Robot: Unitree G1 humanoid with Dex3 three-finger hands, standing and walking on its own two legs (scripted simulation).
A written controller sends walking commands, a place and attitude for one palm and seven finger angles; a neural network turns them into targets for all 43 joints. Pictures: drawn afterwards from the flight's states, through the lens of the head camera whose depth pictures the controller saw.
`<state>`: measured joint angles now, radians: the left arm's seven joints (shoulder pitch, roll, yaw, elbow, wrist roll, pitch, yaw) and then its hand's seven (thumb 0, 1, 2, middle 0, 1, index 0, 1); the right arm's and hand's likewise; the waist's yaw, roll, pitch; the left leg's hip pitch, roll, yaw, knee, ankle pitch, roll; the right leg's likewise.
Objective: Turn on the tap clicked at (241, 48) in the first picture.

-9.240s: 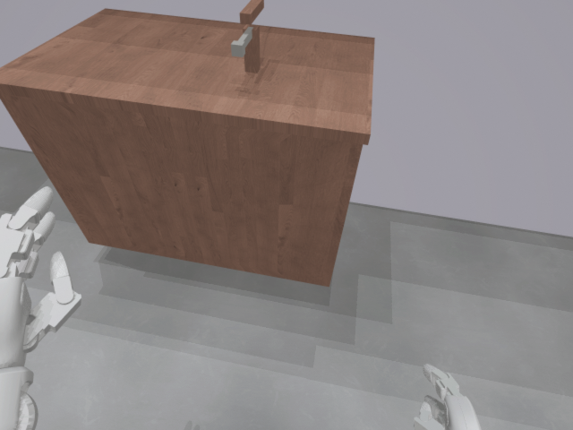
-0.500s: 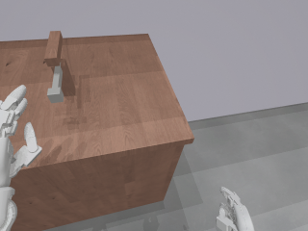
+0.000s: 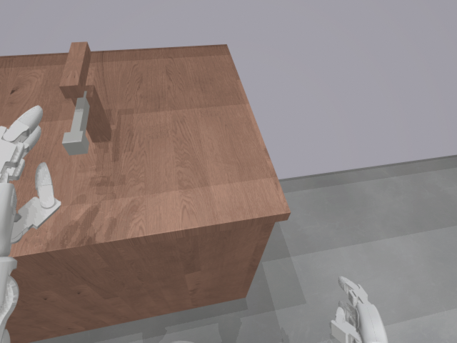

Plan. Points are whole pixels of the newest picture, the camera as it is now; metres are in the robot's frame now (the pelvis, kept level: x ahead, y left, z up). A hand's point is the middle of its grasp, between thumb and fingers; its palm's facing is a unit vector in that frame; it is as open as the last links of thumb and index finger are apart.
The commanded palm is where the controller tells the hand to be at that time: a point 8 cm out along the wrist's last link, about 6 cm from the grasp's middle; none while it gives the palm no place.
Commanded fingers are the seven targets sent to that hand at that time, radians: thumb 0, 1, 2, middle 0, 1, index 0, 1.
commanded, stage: turn the palm inward beside the body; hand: left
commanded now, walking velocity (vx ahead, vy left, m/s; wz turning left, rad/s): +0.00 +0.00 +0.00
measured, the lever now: (76, 143) +0.36 +0.30 +0.13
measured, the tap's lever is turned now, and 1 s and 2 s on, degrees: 0 0 0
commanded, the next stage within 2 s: none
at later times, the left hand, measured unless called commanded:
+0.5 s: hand (53, 236) +0.19 +0.24 +0.17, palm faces +0.49 -0.80 -0.34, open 7.5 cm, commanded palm +0.14 +0.26 +0.18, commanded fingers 0.00 0.90 0.90 -0.20 -0.30 -0.20 -0.30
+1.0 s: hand (76, 239) +0.19 +0.21 +0.17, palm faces +0.43 -0.86 -0.27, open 7.5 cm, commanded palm +0.14 +0.25 +0.19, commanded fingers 0.00 0.90 0.90 -0.20 -0.30 -0.20 -0.30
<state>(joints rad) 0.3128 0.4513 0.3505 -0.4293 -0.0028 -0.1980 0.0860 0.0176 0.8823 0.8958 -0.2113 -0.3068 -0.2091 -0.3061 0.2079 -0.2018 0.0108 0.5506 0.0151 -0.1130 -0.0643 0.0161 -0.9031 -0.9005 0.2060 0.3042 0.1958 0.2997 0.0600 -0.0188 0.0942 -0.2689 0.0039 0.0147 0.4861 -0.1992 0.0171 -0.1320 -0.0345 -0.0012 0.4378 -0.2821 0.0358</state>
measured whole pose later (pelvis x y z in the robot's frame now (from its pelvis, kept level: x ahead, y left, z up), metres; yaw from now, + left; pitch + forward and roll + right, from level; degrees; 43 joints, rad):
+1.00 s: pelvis +0.01 -0.04 -0.01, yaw +2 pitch +0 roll +1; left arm 0.42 0.33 0.35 -0.53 -0.21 0.07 0.02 0.02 0.89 0.90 -0.21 -0.31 -0.20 -0.31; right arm 0.20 -0.24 0.01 0.66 0.04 -0.25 -0.09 0.02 -0.90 -0.90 0.21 0.30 0.20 0.30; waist 0.10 0.04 -0.06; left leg -0.34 0.02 -0.04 0.62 -0.28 -0.04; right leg -0.21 -0.02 -0.06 0.64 -0.42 -0.02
